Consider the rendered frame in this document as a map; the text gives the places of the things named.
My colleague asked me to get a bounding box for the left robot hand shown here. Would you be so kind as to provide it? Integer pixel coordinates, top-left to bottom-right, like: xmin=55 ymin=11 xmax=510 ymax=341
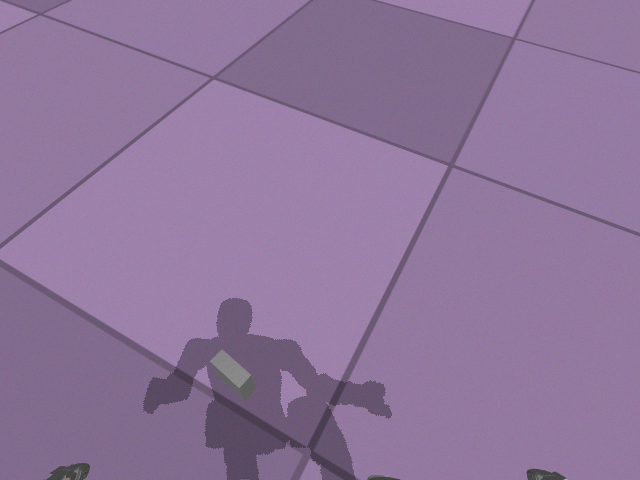
xmin=47 ymin=463 xmax=90 ymax=480

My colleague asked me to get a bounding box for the carton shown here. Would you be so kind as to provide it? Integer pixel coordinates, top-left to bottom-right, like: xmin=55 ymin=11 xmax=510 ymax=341
xmin=210 ymin=349 xmax=256 ymax=401

